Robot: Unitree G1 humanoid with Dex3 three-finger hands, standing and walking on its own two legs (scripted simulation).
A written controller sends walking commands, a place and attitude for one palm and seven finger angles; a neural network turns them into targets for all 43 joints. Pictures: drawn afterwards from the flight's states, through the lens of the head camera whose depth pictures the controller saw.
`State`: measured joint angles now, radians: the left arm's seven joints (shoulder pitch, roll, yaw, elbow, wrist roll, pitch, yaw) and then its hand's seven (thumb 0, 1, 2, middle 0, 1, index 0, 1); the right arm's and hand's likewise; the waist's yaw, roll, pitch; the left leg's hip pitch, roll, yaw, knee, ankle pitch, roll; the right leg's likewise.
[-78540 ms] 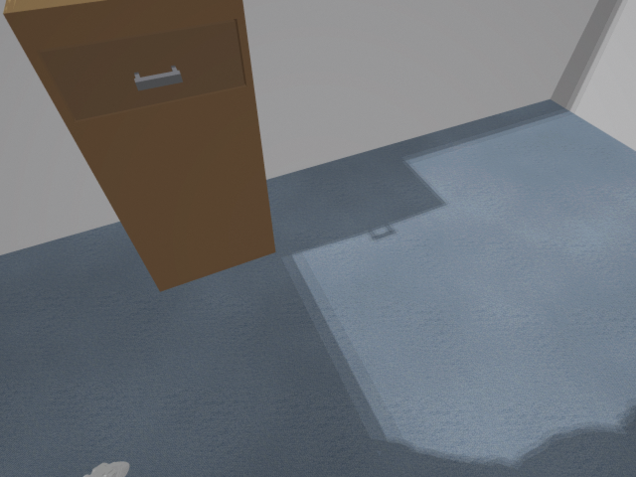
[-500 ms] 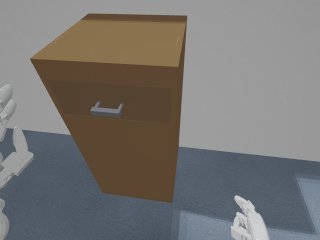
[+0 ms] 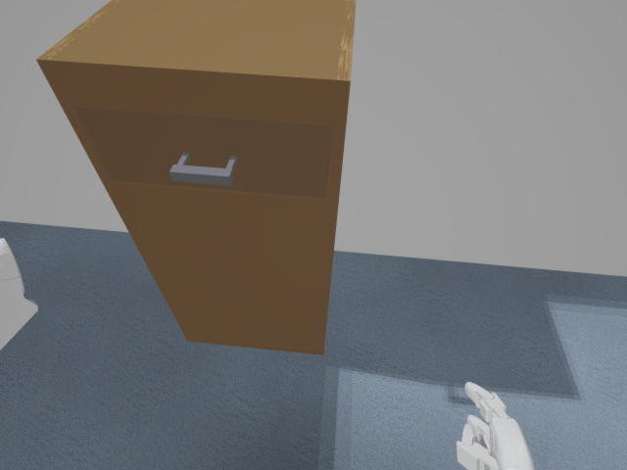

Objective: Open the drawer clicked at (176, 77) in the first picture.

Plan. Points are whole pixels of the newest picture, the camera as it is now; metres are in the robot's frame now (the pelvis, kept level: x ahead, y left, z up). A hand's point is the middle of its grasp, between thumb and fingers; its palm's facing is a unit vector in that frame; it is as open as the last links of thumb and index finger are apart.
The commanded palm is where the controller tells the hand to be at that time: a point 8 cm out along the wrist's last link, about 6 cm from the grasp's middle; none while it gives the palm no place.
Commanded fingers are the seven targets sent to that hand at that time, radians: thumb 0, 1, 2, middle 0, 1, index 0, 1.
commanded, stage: step back with the hand held close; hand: left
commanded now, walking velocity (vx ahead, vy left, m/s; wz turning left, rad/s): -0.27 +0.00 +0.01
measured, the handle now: (205, 167) +0.57 +0.22 +0.05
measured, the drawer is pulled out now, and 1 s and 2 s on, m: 0.00 0.00 0.00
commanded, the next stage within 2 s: stop stepping back and stand still in 0.80 s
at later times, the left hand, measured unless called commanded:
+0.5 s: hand out of the picture +0.12 +0.24 +0.23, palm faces +0.49 -0.75 -0.44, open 7.4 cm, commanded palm +0.05 +0.29 +0.24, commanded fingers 0.00 0.90 0.90 -0.20 -0.30 -0.20 -0.30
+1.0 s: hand out of the picture +0.05 +0.23 +0.22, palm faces +0.36 -0.77 -0.53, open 7.4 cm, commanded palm -0.03 +0.27 +0.24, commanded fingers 0.00 0.90 0.90 -0.20 -0.30 -0.20 -0.30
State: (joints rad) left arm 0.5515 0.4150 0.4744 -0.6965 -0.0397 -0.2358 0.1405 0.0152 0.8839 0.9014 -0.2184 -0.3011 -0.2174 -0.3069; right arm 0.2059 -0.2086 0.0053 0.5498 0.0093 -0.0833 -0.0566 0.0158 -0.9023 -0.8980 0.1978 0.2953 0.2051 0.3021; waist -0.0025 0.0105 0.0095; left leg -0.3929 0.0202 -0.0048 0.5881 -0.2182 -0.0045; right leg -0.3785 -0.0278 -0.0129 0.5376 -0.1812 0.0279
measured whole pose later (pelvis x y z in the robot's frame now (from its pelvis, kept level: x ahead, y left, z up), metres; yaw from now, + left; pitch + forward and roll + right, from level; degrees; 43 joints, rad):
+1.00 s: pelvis -0.16 -0.01 +0.01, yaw +1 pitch +4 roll +0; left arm 0.54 0.49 0.51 -0.72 -0.05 -0.25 0.11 0.01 0.88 0.90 -0.22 -0.30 -0.22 -0.31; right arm 0.16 -0.19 -0.02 0.57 -0.01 -0.13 -0.04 0.02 -0.90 -0.90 0.20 0.30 0.20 0.30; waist -0.02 -0.06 0.03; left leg -0.34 0.01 0.06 0.49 -0.23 0.02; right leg -0.43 0.03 0.01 0.69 -0.37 0.01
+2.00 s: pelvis -0.23 +0.01 +0.00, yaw +0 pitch +0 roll +1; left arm 0.22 0.30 0.05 0.54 0.04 0.05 -0.01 0.01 0.90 0.90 -0.20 -0.30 -0.20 -0.30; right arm 0.11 -0.31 0.00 0.82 -0.02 -0.03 0.02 0.01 -0.90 -0.90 0.20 0.30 0.21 0.30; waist -0.02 0.05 0.01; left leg -0.34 -0.03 0.05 0.60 -0.26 0.04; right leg -0.35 -0.02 -0.05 0.63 -0.28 -0.03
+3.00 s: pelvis -0.19 -0.03 +0.02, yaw +1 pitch -1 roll +1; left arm 0.12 0.26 0.01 1.10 0.01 -0.02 0.01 0.01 0.90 0.90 -0.21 -0.30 -0.21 -0.30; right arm 0.17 -0.30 0.00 1.11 -0.02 0.00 -0.01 0.01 -0.91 -0.90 0.20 0.29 0.20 0.30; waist -0.02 0.02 0.05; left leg -0.11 0.01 0.01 0.32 -0.19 -0.02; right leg -0.12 0.04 -0.08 0.34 -0.21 -0.07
